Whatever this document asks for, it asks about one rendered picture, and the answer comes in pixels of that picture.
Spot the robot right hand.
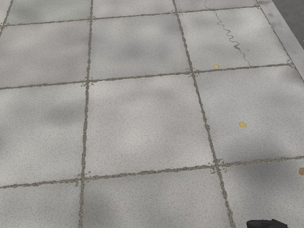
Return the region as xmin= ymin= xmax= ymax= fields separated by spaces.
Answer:
xmin=246 ymin=218 xmax=289 ymax=228

